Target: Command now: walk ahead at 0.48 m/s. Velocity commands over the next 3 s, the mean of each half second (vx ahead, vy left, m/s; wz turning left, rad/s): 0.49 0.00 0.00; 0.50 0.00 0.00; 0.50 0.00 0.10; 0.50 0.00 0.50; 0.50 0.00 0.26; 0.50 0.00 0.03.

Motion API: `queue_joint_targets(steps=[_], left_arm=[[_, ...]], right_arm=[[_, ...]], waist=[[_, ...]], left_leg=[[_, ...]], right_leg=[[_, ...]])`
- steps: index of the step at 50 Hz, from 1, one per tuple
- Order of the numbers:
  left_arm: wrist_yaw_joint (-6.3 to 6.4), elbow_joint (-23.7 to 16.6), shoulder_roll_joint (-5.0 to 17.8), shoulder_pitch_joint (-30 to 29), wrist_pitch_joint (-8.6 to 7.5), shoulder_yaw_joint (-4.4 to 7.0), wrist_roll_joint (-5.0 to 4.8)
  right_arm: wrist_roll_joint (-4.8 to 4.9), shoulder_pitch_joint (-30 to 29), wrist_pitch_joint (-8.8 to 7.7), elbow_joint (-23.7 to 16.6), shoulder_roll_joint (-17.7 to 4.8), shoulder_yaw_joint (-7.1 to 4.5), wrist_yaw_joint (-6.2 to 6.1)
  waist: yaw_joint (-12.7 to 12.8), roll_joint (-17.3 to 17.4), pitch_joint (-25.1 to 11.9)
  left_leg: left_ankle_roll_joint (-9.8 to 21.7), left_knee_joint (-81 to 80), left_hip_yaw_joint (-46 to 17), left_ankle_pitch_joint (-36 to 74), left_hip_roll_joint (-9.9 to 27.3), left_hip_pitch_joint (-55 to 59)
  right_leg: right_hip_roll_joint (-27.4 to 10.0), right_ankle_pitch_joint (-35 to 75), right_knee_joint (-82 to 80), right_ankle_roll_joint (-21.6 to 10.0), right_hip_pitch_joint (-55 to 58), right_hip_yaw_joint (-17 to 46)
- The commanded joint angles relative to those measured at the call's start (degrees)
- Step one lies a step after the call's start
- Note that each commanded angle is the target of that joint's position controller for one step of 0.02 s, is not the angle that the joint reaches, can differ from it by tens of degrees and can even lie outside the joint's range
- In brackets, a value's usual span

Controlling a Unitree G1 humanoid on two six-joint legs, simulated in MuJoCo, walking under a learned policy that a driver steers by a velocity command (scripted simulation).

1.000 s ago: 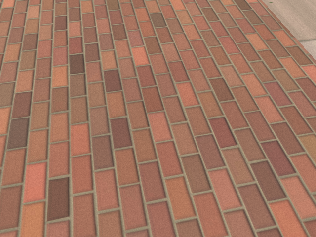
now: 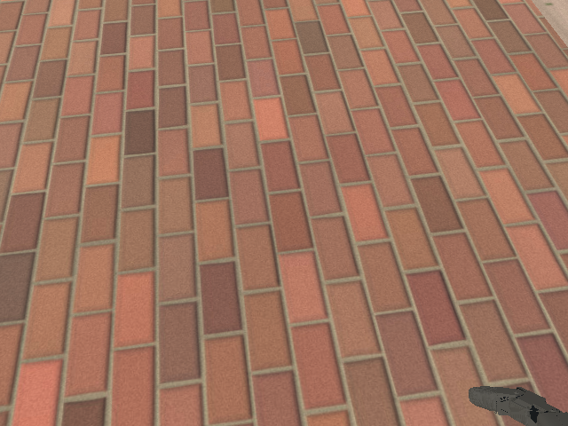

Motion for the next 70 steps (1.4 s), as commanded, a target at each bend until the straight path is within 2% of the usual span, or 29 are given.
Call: queue_joint_targets(steps=[1,2,3,4,5,9,13,21,24,26,27,28,29,30,31,33,38,44,49,52,54,55,56,57,58,59,61,63,70], left_arm=[[-1.11,-3.74,-0.52,5.25,-2.59,-1.44,-0.55],[-1.4,-5.49,4.99,-0.83,-4.11,0.17,-2.29],[-1.21,-7.7,7.18,-6.68,-4.74,0.6,-3.22],[-0.64,-8.35,7.23,-9.32,-4.73,0.86,-2.62],[-0.09,-8.26,7.1,-9.18,-3.95,1.57,-1.54],[0.39,-9.0,3.96,-7.99,-1.31,1.54,-1.09],[0.08,-12.45,4.77,-17.41,-1.41,1.82,0.0],[-2.28,-17.16,4.06,-31.89,-2.34,0.66,-1.09],[-3.09,-17.68,6.33,-29.61,-2.88,1.32,-1.21],[-2.79,-13.52,10.57,-15.33,-3.04,3.66,-0.96],[-2.24,-11.21,15.22,-4.21,-2.93,5.0,-0.19],[-2.58,-9.66,19.24,-0.47,-2.65,5.77,-0.05],[-2.58,-10.05,13.23,-0.82,-2.63,4.08,-0.35],[-2.32,-11.21,10.42,-6.39,-2.78,3.24,-0.54],[-2.26,-12.5,8.88,-11.26,-2.82,2.62,-0.2],[-2.59,-12.71,5.84,-15.42,-3.04,1.64,0.88],[-1.69,-10.59,8.78,-11.86,-3.32,2.4,0.48],[-0.62,-8.86,9.33,-6.76,-2.6,2.39,-0.35],[-0.34,-6.46,9.91,-2.71,-1.41,2.87,-0.84],[-0.05,-6.57,11.21,-4.69,-0.61,3.44,-0.95],[0.0,-7.51,9.45,-6.47,-0.15,2.66,-0.63],[-0.34,-8.77,4.64,-1.31,-0.74,1.15,0.11],[-0.8,-8.16,2.06,0.13,-2.25,0.11,-0.37],[-1.13,-9.12,7.69,-4.61,-3.45,1.59,-1.94],[-1.12,-10.65,9.02,-9.55,-4.0,1.82,-2.68],[-0.71,-11.07,8.73,-11.99,-3.91,2.0,-2.12],[-0.18,-10.65,7.2,-10.54,-2.35,2.54,-1.07],[-0.04,-10.51,4.83,-9.39,-1.17,2.33,-0.9],[-0.38,-15.58,4.58,-24.45,-1.62,2.29,0.0]], right_arm=[[-1.04,29.32,0.66,5.3,-15.43,-4.58,-0.89],[-0.51,24.8,0.47,5.02,-11.6,-3.32,-0.75],[-0.45,19.18,0.23,3.86,-8.97,-2.55,-0.9],[-0.96,14.55,-0.3,3.3,-7.23,-1.87,-0.6],[-1.67,12.19,-0.82,3.29,-5.38,-1.3,-0.37],[-1.56,14.07,-1.14,5.5,-6.35,-1.33,-0.72],[-1.41,18.74,-0.61,6.51,-8.67,-1.74,-2.46],[-0.25,27.19,0.86,9.2,-9.96,-2.18,-3.15],[-0.19,26.24,1.82,9.27,-11.1,-2.78,-3.42],[-0.33,23.94,2.39,8.42,-10.17,-2.36,-3.43],[-1.29,24.47,2.34,6.92,-8.16,-1.35,-3.43],[-1.2,31.81,0.88,6.59,0.18,0.98,-2.64],[0.36,28.27,-0.62,7.18,-5.94,-0.3,-2.39],[1.59,22.34,-1.49,5.33,-9.25,-1.16,-2.26],[1.36,19.14,-1.69,4.66,-9.22,-1.16,-2.66],[0.0,18.79,-0.52,4.72,-7.98,-1.85,-3.14],[-0.76,15.43,1.71,3.12,-5.43,-1.81,-3.45],[-0.61,3.67,1.17,-0.08,-3.92,-1.17,-2.44],[-0.07,-2.73,0.58,-2.86,-4.62,-0.8,-0.92],[-0.02,1.57,0.06,-2.48,-7.17,-1.76,-0.38],[-0.49,18.5,0.05,2.57,-11.99,-4.31,-0.93],[-1.72,27.52,0.23,4.25,-17.58,-5.68,-1.38],[-0.91,29.12,0.58,4.95,-16.15,-5.0,-1.21],[-0.42,25.63,0.51,4.44,-12.34,-3.7,-1.2],[-0.55,20.84,0.45,3.16,-10.0,-3.05,-1.41],[-1.09,16.58,0.28,2.52,-8.44,-2.47,-1.27],[-2.01,13.44,-0.17,2.53,-6.06,-1.75,-0.95],[-1.73,14.88,-0.42,3.6,-7.1,-1.98,-1.07],[-0.69,21.74,0.31,5.41,-9.71,-2.47,-3.1]], waist=[[-10.23,13.69,-28.97],[-10.44,10.64,-21.39],[-9.04,7.31,-13.13],[-6.6,1.27,-8.11],[-4.14,0.8,-6.06],[-1.01,3.2,-1.79],[-3.02,1.99,0.15],[-7.65,2.87,2.63],[-4.92,4.6,0.8],[2.37,4.51,-7.88],[5.66,-1.41,-16.85],[1.48,-17.27,-24.21],[3.49,-12.44,-24.0],[2.98,-9.82,-15.31],[1.27,-4.56,-11.04],[-2.57,-3.38,-6.46],[-3.77,-2.53,-2.13],[-0.42,-3.17,0.5],[1.01,-3.67,2.72],[-2.6,-5.41,-0.27],[-10.39,-3.85,-10.78],[-10.07,6.77,-20.43],[-9.32,16.17,-26.12],[-9.72,11.76,-19.74],[-8.77,8.43,-13.09],[-6.81,3.65,-8.28],[-3.16,4.49,-5.34],[-1.89,4.63,-4.27],[-5.06,2.9,-0.01]], left_leg=[[17.1,-13.09,-48.68,-16.6,23.94,58.74],[13.53,-15.94,-44.93,-19.6,21.24,52.84],[11.08,-16.71,-34.99,-15.46,19.53,43.1],[9.78,-18.64,-27.67,-8.64,17.61,32.45],[8.45,-20.26,-22.56,-4.81,15.41,25.43],[9.32,-25.63,-14.71,-2.27,12.76,15.86],[8.4,-26.75,-10.94,1.69,11.83,19.32],[5.82,-22.95,-7.52,2.93,13.41,30.85],[4.23,-17.62,-8.04,12.77,15.54,35.52],[1.74,-1.13,-4.33,28.65,11.39,32.38],[-0.43,17.22,-1.45,15.09,7.84,20.32],[-4.12,37.42,-2.94,-23.56,-3.49,-3.5],[-3.05,44.81,-11.07,-29.06,-1.41,-10.5],[-1.9,45.89,-10.18,-24.53,1.76,-14.66],[-1.7,43.53,-8.63,-19.01,4.93,-12.63],[-1.85,37.19,-8.64,-13.53,8.28,-6.05],[-4.09,25.28,-7.58,-5.96,9.53,-8.23],[-4.73,5.43,-4.31,9.61,6.48,-6.69],[-2.99,-1.26,-4.37,5.45,5.2,-8.5],[-0.64,-3.18,-2.51,-0.6,2.64,-0.1],[2.68,-2.5,-2.3,1.02,1.85,24.72],[10.1,-2.46,-23.71,-2.36,16.59,48.14],[15.17,-12.99,-45.77,-10.42,23.5,55.78],[12.21,-14.53,-41.37,-15.1,21.4,51.19],[9.97,-15.27,-32.89,-12.9,19.53,43.1],[8.8,-17.3,-26.59,-8.18,17.37,33.74],[7.58,-20.8,-20.18,-3.58,14.38,23.42],[8.42,-23.29,-16.72,-0.38,13.7,20.34],[6.62,-25.09,-11.59,3.31,10.12,21.61]], right_leg=[[6.21,-2.3,51.69,-1.24,-41.05,6.95],[2.56,-1.78,56.97,-2.96,-47.45,11.88],[-0.54,2.37,56.53,-3.92,-49.34,9.46],[-3.54,7.41,52.36,-4.11,-46.8,8.26],[-5.75,10.42,48.62,-4.41,-42.81,8.22],[-8.03,13.32,39.91,-3.27,-40.22,7.47],[-8.04,26.48,25.5,-1.05,-47.26,6.4],[-3.47,31.32,5.33,-1.83,-46.03,3.28],[-1.7,24.53,2.84,-4.2,-41.14,2.49],[1.74,24.32,1.76,-7.08,-21.03,-0.25],[-8.45,25.05,3.54,-11.0,-2.61,11.34],[-21.24,14.54,-3.66,-20.85,16.99,40.05],[-20.23,8.32,-8.39,-19.41,16.85,44.92],[-18.27,11.24,-8.76,-16.32,9.7,35.46],[-16.23,17.49,-9.98,-14.82,0.99,28.25],[-12.65,24.6,-13.48,-13.35,-11.46,19.81],[-11.62,28.88,-19.08,-14.57,-16.23,13.12],[-8.44,28.71,-20.06,-11.45,-14.1,6.2],[-12.29,30.12,-16.2,-10.9,-4.77,6.72],[-13.28,44.09,-9.75,-9.2,-1.87,6.36],[-8.12,52.08,10.26,-6.18,-9.62,2.14],[-1.33,31.55,32.92,-2.6,-30.4,-0.43],[5.74,-4.28,46.76,-1.12,-43.48,5.56],[2.0,-3.79,52.3,-2.47,-50.01,10.23],[-1.05,0.9,51.78,-3.46,-51.72,8.5],[-3.76,5.98,47.89,-3.51,-49.52,7.14],[-6.58,10.67,42.15,-3.53,-42.56,7.67],[-7.12,12.33,38.47,-2.95,-41.4,7.03],[-4.3,31.61,13.52,0.3,-44.78,5.38]])
Next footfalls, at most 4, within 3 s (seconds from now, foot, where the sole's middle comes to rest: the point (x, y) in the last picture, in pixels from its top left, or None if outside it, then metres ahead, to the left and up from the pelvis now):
0.54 right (374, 406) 0.49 -0.14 -0.75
1.08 left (275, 280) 0.81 0.10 -0.75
1.62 right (359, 194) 1.11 -0.13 -0.75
2.14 left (247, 148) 1.28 0.22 -0.75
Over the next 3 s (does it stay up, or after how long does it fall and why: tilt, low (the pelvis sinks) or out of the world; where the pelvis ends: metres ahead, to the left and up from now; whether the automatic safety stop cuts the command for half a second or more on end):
stays up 1.62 0.23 0.04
